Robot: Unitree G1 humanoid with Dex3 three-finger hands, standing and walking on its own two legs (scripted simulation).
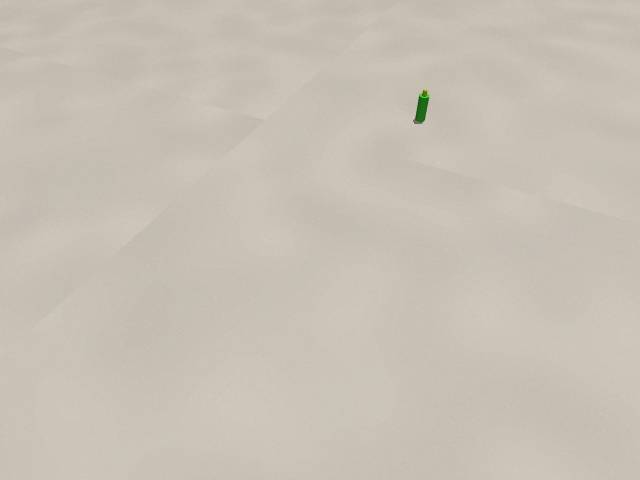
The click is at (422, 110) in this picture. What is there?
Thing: necked bottle
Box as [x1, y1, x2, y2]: [415, 89, 428, 121]
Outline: 426,89 424,89 423,92 419,95 415,119 418,121 424,120 428,100 428,94 426,93
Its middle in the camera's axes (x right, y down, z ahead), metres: +0.58 -0.76 +2.21
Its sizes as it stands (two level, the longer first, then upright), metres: 0.056 0.056 0.189
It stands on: the floor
